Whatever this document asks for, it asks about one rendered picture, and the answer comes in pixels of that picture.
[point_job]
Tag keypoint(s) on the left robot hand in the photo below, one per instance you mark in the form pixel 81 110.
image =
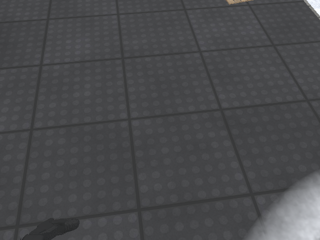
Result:
pixel 51 228

